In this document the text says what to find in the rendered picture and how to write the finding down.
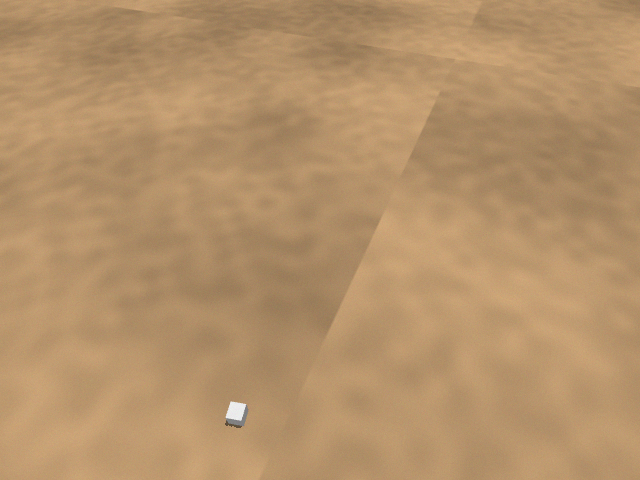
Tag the cube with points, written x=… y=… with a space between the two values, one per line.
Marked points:
x=237 y=413

